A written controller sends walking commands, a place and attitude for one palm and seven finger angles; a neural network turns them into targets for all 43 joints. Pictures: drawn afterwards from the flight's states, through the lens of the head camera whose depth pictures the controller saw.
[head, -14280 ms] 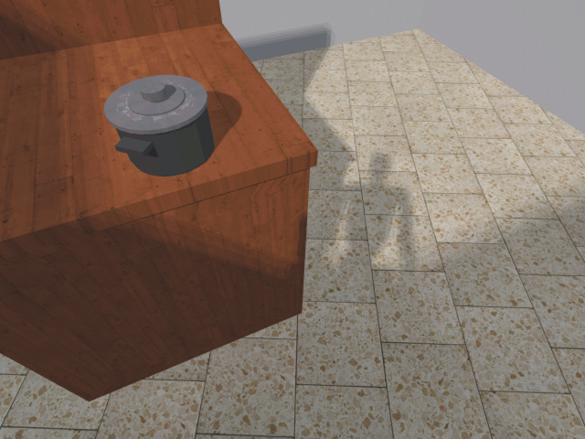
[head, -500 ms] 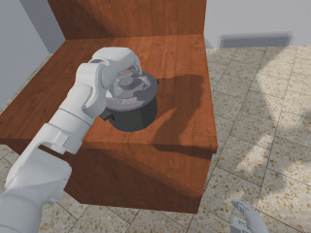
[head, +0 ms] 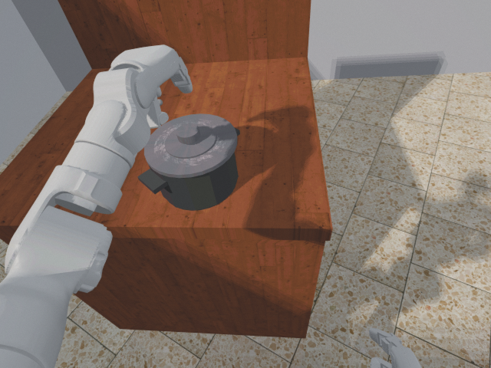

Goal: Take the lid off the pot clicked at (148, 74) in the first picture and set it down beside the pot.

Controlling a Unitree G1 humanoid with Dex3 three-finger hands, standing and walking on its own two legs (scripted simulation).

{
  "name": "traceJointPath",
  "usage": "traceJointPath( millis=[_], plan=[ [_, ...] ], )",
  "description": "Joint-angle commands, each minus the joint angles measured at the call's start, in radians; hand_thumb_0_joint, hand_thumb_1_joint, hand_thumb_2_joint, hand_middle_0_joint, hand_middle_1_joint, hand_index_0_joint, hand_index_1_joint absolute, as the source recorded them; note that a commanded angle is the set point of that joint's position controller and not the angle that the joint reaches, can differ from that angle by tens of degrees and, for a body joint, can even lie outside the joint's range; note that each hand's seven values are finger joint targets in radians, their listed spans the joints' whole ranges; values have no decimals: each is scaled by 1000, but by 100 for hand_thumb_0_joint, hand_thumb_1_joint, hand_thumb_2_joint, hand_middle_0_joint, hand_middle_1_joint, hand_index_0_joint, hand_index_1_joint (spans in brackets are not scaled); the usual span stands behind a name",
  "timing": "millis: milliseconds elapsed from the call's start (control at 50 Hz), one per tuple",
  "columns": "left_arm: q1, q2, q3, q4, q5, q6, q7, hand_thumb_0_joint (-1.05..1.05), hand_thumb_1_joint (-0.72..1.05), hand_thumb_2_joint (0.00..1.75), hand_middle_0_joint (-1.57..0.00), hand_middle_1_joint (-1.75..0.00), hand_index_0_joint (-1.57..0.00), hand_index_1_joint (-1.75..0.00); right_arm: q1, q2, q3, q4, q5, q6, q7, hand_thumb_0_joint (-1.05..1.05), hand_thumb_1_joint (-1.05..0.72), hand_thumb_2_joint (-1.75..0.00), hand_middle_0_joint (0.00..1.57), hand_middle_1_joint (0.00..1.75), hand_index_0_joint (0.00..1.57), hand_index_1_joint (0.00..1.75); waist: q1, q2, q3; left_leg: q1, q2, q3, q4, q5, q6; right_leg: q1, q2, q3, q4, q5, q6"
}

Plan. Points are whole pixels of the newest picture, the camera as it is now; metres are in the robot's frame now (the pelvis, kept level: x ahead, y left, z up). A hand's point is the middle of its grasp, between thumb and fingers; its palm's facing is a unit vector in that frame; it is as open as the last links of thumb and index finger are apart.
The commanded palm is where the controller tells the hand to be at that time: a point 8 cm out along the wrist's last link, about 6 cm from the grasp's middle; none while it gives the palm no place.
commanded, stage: move the open hand above the knob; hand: left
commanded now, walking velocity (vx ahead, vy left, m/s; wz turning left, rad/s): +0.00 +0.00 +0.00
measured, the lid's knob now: (188, 133) +0.48 +0.11 +0.15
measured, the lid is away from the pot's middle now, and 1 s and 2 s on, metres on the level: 0.00 0.00 0.00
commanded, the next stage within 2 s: lower the open fingers around the knob in 1.68 s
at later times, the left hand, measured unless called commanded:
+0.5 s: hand (177, 116) +0.44 +0.10 +0.21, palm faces -0.19 +0.00 -0.98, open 9.7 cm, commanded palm +0.42 +0.12 +0.28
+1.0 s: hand (159, 116) +0.45 +0.13 +0.21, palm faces -0.18 -0.01 -0.98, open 9.7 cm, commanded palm +0.42 +0.12 +0.28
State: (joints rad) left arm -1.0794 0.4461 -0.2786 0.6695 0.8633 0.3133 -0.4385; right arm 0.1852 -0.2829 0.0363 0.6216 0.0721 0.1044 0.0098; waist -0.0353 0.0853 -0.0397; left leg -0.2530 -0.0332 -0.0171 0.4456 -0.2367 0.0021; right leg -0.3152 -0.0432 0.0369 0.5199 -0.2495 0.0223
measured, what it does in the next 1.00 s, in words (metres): stands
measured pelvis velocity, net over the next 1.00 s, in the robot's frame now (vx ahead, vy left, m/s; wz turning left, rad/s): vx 0.00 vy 0.00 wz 0.01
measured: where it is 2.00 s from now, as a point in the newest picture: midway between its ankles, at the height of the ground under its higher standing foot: outside the picture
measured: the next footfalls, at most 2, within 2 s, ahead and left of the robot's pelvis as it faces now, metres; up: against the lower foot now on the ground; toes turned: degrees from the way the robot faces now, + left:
none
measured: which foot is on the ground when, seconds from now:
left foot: down 0.00-1.00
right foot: down 0.00-1.00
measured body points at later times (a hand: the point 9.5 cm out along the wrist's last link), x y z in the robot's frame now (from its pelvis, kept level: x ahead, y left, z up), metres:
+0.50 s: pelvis +0.00 +0.00 +0.00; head +0.02 -0.04 +0.45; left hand +0.45 +0.10 +0.27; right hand +0.17 -0.24 -0.12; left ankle +0.00 +0.12 -0.74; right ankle +0.01 -0.13 -0.74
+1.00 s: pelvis +0.00 +0.00 +0.00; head +0.01 -0.04 +0.45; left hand +0.45 +0.13 +0.27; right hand +0.17 -0.23 -0.12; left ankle +0.00 +0.12 -0.74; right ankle +0.01 -0.13 -0.74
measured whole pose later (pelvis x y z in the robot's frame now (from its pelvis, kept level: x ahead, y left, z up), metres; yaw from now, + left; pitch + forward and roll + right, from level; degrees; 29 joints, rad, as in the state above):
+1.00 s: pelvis +0.00 +0.00 +0.00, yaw +1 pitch +3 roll +1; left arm -1.01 0.44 -0.34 0.56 0.87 0.34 -0.46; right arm 0.16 -0.28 0.04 0.60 0.07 0.13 0.03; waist -0.02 0.08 -0.04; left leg -0.26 -0.04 -0.03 0.45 -0.24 0.01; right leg -0.31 -0.05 0.03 0.51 -0.25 0.03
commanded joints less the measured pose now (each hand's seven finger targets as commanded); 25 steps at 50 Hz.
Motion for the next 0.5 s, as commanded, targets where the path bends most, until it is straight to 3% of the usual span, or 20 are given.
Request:
traceJointPath(
  millis=[0, 60, 100, 120, 180, 200, 220, 240, 300, 340, 380, 400, 420, 440, 480],
  plan=[
    [-306, 72, -6, -355, 10, -29, -10, 0, -32, 160, -88, -8, -88, -8, -183, -96, -51, -212, 9, -14, 14, 0, -90, -90, 20, 30, 20, 30, 8, -151, -375, 115, -23, 54, -16, 233, 54, 173, 27, -79, -42, 299, -49],
    [-644, 278, 109, -525, 23, -51, -3, 0, -32, 160, -88, -8, -88, -8, -167, -77, -49, -199, 4, -51, -8, 0, -90, -90, 20, 30, 20, 30, -5, -101, -482, 174, -34, 28, -15, 267, 68, 230, 39, -61, -29, 347, -49],
    [-698, 393, 209, -480, -2, -50, 17, 0, -32, 160, -88, -8, -88, -8, -117, -94, -49, -158, -2, -69, -28, 0, -90, -90, 20, 30, 20, 30, -5, -76, -469, 180, -31, 19, -20, 277, 69, 236, 42, -64, -41, 363, -49],
    [-691, 415, 233, -382, 18, -45, 31, 0, -32, 160, -88, -8, -88, -8, -103, -82, -39, -137, -3, -77, -35, 0, -90, -90, 20, 30, 20, 30, 2, -98, -436, 147, -32, 22, -32, 245, 60, 231, 47, -66, -37, 327, -48],
    [-488, 256, 142, -63, 15, -2, 47, 0, -32, 160, -88, -8, -88, -8, -79, -89, -30, -89, 1, -60, -39, 0, -90, -90, 20, 30, 20, 30, 6, -197, -232, 49, -21, 41, -63, 167, 44, 135, 44, -92, -59, 241, -44],
    [-381, 198, 119, -19, 1, 0, 48, 0, -32, 160, -88, -8, -88, -8, -81, -102, -37, -99, 2, -52, -30, 0, -90, -90, 20, 30, 20, 30, 14, -166, -220, 36, -23, 44, -60, 173, 41, 127, 39, -93, -61, 239, -49],
    [-349, 201, 117, -40, 22, -2, 42, 0, -32, 160, -88, -8, -88, -8, -97, -99, -32, -114, 1, -48, -20, 0, -90, -90, 20, 30, 20, 30, 28, -183, -256, 39, -20, 44, -59, 189, 35, 148, 34, -92, -48, 250, -48],
    [-299, 150, 76, -57, 27, -2, 31, 0, -32, 160, -88, -8, -88, -8, -128, -97, -31, -145, 2, -44, -11, 0, -90, -90, 20, 30, 20, 30, 30, -171, -270, 40, -21, 50, -48, 191, 36, 149, 32, -88, -41, 258, -48],
    [-320, 1, -62, -252, 22, -11, -3, 0, -32, 160, -88, -8, -88, -8, -176, -86, -46, -196, 8, -23, 8, 0, -90, -90, 20, 30, 20, 30, -1, -144, -353, 111, -22, 56, -16, 241, 50, 144, 28, -83, -42, 301, -50],
    [-494, 105, -11, -372, 29, -19, -10, 0, -32, 160, -88, -8, -88, -8, -183, -84, -47, -194, 8, -24, 2, 0, -90, -90, 20, 30, 20, 30, -16, -139, -389, 134, -24, 49, -16, 220, 58, 155, 34, -73, -49, 294, -47],
    [-653, 273, 113, -439, 19, -34, -4, 0, -32, 160, -88, -8, -88, -8, -154, -83, -44, -180, 2, -50, -19, 0, -90, -90, 20, 30, 20, 30, -13, -126, -472, 164, -36, 36, -13, 246, 70, 216, 37, -60, -38, 345, -45],
    [-699, 341, 163, -455, -3, -39, 4, 0, -32, 160, -88, -8, -88, -8, -140, -98, -47, -166, -2, -57, -28, 0, -90, -90, 20, 30, 20, 30, -15, -90, -487, 177, -35, 26, -10, 260, 69, 227, 37, -59, -37, 368, -48],
    [-737, 397, 214, -450, 10, -48, 14, 0, -32, 160, -88, -8, -88, -8, -115, -80, -40, -156, -6, -74, -33, 0, -90, -90, 20, 30, 20, 30, -2, -99, -516, 176, -38, 20, -18, 280, 69, 262, 40, -57, -31, 386, -46],
    [-693, 389, 218, -368, 18, -49, 20, 0, -32, 160, -88, -8, -88, -8, -111, -80, -37, -139, -8, -81, -40, 0, -90, -90, 20, 30, 20, 30, 2, -109, -473, 159, -34, 26, -19, 288, 67, 250, 39, -62, -29, 392, -48],
    [-548, 307, 179, -205, 28, -25, 32, 0, -32, 160, -88, -8, -88, -8, -94, -81, -32, -114, -6, -70, -36, 0, -90, -90, 20, 30, 20, 30, 14, -149, -364, 110, -23, 35, -37, 287, 53, 208, 38, -77, -35, 372, -50]
  ],
)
